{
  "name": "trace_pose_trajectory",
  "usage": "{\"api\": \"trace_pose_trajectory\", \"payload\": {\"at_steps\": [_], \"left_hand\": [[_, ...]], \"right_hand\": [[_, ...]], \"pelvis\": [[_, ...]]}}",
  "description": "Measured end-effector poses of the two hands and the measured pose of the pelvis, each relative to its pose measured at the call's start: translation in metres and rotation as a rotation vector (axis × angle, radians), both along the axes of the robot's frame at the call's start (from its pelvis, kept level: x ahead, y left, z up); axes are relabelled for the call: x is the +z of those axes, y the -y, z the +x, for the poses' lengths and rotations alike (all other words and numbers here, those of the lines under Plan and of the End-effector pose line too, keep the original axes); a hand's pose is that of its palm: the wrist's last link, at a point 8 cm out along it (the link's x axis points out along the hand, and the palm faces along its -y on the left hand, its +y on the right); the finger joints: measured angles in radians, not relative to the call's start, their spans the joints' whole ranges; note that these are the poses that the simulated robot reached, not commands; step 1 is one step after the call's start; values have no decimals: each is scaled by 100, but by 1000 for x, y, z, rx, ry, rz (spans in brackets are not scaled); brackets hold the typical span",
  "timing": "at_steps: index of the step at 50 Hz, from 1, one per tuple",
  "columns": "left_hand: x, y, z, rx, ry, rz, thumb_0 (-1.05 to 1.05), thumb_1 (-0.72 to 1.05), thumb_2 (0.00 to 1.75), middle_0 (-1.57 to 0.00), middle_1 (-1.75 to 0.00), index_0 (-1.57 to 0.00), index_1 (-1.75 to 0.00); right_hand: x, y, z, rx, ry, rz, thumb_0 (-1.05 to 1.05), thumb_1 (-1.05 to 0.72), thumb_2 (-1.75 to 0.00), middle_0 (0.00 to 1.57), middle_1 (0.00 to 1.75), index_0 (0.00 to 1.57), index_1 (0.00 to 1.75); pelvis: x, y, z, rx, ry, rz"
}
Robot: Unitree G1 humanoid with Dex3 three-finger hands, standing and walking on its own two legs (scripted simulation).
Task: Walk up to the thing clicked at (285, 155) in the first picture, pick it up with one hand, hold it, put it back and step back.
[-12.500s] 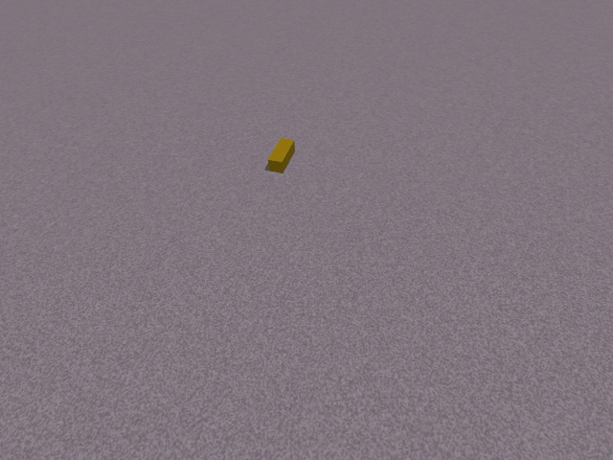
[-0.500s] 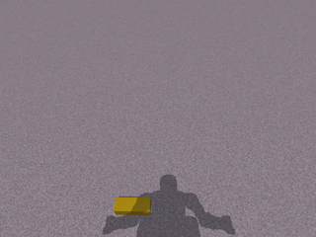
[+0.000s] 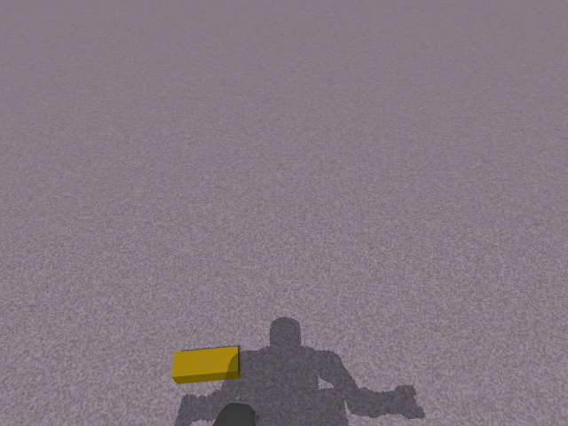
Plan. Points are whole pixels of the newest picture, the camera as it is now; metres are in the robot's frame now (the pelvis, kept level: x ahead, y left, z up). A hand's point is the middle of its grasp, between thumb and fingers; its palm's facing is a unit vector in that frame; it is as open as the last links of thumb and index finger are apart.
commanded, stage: walk up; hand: left
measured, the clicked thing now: (207, 365) +0.43 +0.30 -0.70
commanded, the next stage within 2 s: none
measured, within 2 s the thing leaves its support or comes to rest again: neither
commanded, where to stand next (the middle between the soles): +0.06 +0.03 m, yaw +5 degrees
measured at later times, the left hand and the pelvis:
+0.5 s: hand out of the picture +0.06 +0.37 -0.14, palm faces +0.06 -0.89 -0.45, open 7.4 cm; pelvis +0.03 +0.07 +0.01, yaw +3 degrees
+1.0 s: hand out of the picture +0.01 +0.28 -0.12, palm faces +0.04 -0.91 -0.41, open 7.4 cm; pelvis -0.01 +0.01 +0.01, yaw +2 degrees
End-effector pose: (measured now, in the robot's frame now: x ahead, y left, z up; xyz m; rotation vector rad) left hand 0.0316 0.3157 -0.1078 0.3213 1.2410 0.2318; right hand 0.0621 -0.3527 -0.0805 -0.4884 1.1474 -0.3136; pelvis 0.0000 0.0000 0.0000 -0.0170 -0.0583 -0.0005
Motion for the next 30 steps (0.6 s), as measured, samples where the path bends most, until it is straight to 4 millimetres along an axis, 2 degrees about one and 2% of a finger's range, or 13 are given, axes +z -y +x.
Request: {"api": "trace_pose_trajectory", "payload": {"at_steps": [3, 6, 9, 13, 15, 18, 22, 26, 30], "left_hand": [[13, 7, -9, 12, 1, 11, 1, 90, 90, -21, -30, -21, -30], [26, -1, -14, 26, 20, 54, 1, 90, 90, -21, -30, -21, -30], [38, -20, -21, 41, 21, 114, 1, 90, 90, -21, -30, -21, -30], [49, -55, -27, 53, 1, 178, 1, 90, 90, -21, -30, -21, -30], [47, -74, -27, 61, -11, 190, 1, 90, 90, -21, -30, -21, -30], [34, -97, -19, 83, -23, 187, 1, 90, 90, -21, -30, -21, -30], [22, -102, 2, 89, -11, 142, 1, 91, 90, -20, -30, -20, -30], [9, -94, 21, 56, 9, 81, 1, 91, 90, -20, -30, -20, -30], [-5, -81, 31, 21, 17, 29, 1, 91, 90, -20, -30, -20, -30]], "right_hand": [[-9, -9, -1, 12, -36, 65, 1, -91, -90, 21, 30, 20, 30], [-18, -24, 1, 43, -86, 124, 1, -91, -90, 21, 30, 20, 30], [-25, -42, 12, 74, -108, 173, 1, -91, -90, 21, 30, 20, 30], [-30, -70, 43, 108, -85, 214, 1, -91, -90, 21, 30, 20, 30], [-31, -87, 62, 124, -51, 218, 1, -91, -90, 21, 30, 20, 30], [-32, -110, 87, 151, 19, 201, 1, -91, -90, 21, 30, 20, 30], [-18, -133, 103, 167, 77, 194, 1, -91, -90, 21, 30, 20, 30], [1, -134, 106, 173, 121, 142, 1, -90, -90, 21, 30, 21, 30], [19, -110, 91, 148, 138, 43, 1, -90, -90, 22, 30, 21, 30]], "pelvis": [[8, -1, 6, 14, -5, -3], [11, -4, 14, 32, -9, -3], [12, -12, 20, 47, -11, 0], [10, -30, 27, 70, -11, 5], [6, -42, 30, 79, -12, 7], [-2, -60, 30, 78, 4, 27], [3, -69, 29, 77, 7, 13], [7, -68, 25, 53, 7, 13], [5, -59, 16, 31, 7, 15]]}}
